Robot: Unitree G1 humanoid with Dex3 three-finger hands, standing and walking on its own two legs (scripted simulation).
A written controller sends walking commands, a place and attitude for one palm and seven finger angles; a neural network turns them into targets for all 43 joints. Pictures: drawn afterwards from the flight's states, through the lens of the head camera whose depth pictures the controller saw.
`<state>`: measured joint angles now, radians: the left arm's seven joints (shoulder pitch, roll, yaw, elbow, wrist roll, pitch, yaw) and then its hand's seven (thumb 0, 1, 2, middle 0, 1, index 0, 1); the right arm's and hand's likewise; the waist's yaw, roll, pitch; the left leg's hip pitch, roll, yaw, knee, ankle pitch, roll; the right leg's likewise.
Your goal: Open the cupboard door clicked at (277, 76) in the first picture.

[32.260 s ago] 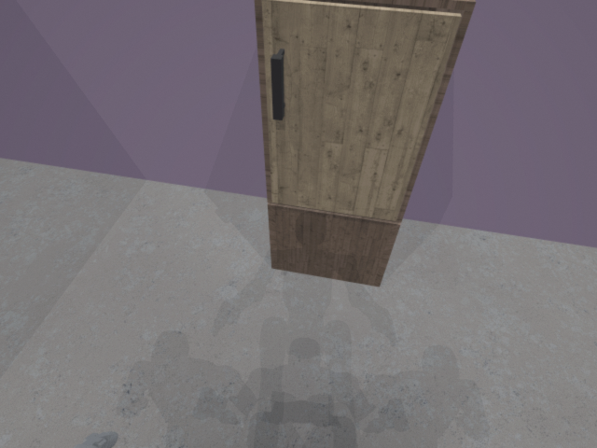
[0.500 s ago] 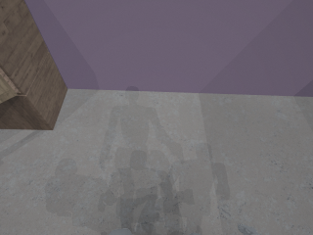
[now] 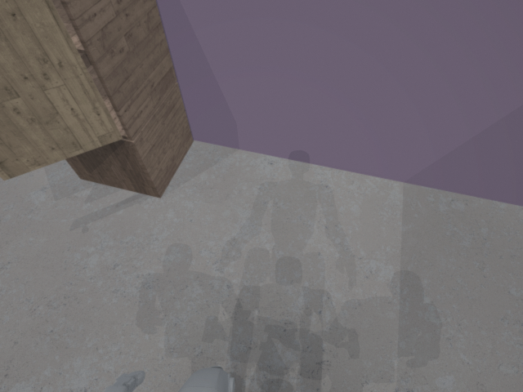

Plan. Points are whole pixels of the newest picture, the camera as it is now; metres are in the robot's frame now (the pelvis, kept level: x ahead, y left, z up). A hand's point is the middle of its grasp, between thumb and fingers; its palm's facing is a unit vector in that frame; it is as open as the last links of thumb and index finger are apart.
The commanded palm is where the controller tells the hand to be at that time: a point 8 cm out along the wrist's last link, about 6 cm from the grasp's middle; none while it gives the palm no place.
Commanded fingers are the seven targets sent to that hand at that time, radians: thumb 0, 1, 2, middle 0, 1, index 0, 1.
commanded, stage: turn to face it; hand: left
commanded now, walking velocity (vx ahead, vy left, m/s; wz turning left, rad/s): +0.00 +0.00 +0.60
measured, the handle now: out of the picture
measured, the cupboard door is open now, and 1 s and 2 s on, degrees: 45 45 45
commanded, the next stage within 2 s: take the last steps up to it in 0.70 s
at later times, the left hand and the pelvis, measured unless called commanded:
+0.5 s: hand out of the picture +0.05 +0.23 -0.16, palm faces +0.29 -0.91 -0.31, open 7.4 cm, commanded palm none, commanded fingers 0.00 0.90 0.90 -0.20 -0.30 -0.20 -0.30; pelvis +0.02 -0.01 -0.01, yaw +16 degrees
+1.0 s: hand out of the picture -0.02 +0.21 -0.17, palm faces +0.49 -0.85 -0.22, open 7.4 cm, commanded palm none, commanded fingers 0.00 0.90 0.90 -0.20 -0.30 -0.20 -0.30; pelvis +0.03 +0.00 +0.00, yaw +27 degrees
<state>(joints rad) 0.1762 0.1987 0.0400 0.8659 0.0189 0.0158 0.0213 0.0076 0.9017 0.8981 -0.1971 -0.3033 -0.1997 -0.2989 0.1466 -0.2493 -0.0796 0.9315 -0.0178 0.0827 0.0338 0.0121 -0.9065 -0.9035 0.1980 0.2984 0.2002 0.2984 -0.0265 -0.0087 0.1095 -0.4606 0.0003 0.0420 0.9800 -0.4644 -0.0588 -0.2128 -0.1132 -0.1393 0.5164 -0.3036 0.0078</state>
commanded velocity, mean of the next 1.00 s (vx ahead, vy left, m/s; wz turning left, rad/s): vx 0.07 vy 0.03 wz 0.38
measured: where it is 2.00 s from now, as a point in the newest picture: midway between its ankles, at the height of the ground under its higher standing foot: (191, 367)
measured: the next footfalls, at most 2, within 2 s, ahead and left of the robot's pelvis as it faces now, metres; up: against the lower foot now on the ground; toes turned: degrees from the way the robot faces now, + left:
left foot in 0.14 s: +0.04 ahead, +0.13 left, +0.00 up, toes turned +9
right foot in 0.46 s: +0.08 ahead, -0.13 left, +0.00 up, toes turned +13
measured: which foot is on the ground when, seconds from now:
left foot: up 0.00-0.12, down 0.14-0.46, up 0.48-0.76, down 0.78-1.00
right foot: down 0.00-0.12, up 0.14-0.44, down 0.46-0.78, up 0.80-1.00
